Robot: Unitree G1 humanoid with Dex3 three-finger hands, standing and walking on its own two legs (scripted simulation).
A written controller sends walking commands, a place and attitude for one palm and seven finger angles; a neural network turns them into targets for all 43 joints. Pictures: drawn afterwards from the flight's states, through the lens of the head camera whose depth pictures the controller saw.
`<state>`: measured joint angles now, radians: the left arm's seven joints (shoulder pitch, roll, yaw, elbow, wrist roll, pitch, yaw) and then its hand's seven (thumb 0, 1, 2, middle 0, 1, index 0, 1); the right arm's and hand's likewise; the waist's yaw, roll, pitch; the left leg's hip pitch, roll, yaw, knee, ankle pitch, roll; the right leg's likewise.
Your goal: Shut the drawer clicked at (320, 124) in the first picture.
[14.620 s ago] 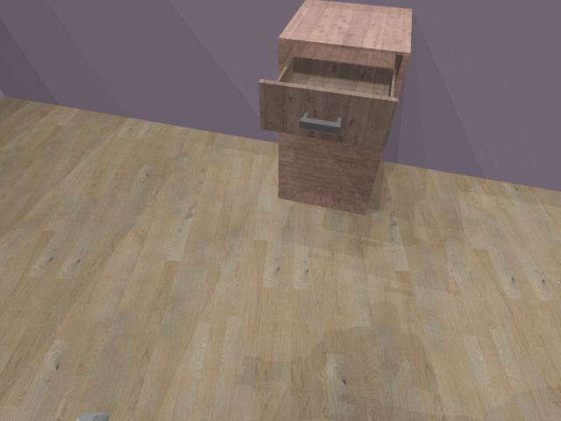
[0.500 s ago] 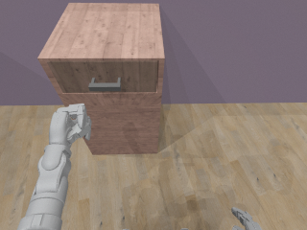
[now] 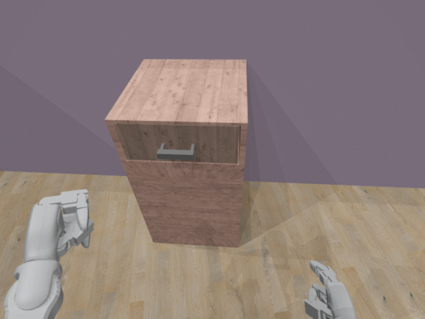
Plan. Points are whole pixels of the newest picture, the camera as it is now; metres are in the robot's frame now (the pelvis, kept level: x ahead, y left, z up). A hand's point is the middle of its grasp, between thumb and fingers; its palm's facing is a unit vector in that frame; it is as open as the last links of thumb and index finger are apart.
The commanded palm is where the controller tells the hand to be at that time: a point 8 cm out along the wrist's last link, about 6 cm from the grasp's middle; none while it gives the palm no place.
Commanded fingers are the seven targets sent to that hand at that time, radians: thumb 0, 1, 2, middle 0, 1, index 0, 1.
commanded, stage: draw the hand back to the body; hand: left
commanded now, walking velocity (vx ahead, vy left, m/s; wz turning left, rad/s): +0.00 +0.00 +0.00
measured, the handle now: (176, 150) +0.62 +0.19 -0.08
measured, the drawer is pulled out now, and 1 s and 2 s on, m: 0.00 0.00 0.00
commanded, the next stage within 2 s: step back with the hand held close in 0.36 s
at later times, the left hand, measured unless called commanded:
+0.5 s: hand (55, 241) +0.17 +0.24 +0.16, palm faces +0.41 -0.83 -0.37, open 3.2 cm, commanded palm +0.12 +0.28 +0.18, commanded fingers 0.00 0.90 0.90 -1.40 -1.60 -1.40 -1.60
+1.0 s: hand (22, 265) +0.14 +0.27 +0.16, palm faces +0.34 -0.80 -0.50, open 3.2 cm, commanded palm +0.08 +0.30 +0.18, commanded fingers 0.00 0.90 0.90 -1.40 -1.60 -1.40 -1.60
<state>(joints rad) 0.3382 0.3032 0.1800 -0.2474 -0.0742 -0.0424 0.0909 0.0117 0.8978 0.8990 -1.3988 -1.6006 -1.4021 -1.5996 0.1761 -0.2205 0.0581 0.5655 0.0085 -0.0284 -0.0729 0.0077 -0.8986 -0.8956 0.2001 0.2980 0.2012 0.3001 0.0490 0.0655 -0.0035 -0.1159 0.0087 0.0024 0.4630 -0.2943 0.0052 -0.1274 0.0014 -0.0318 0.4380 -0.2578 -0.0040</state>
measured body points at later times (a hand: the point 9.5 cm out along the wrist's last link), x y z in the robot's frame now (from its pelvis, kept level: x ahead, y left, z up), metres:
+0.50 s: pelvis -0.01 +0.00 +0.00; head -0.03 -0.02 +0.45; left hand +0.15 +0.28 +0.18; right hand +0.18 -0.22 -0.08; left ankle -0.02 +0.12 -0.74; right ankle -0.01 -0.12 -0.74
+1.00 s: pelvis -0.05 +0.02 +0.00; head -0.03 +0.02 +0.45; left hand +0.12 +0.31 +0.18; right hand +0.12 -0.21 -0.09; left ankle -0.02 +0.12 -0.74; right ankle -0.01 -0.12 -0.74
